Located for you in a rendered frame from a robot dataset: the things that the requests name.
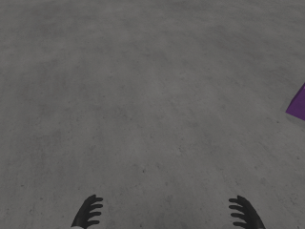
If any carton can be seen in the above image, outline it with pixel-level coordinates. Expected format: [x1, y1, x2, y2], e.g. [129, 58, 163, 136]
[285, 83, 305, 121]

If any robot left hand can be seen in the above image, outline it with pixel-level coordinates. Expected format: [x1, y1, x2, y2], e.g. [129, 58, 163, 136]
[71, 194, 103, 229]

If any robot right hand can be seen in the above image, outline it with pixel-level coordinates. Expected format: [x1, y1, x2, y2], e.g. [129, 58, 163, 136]
[229, 196, 266, 229]

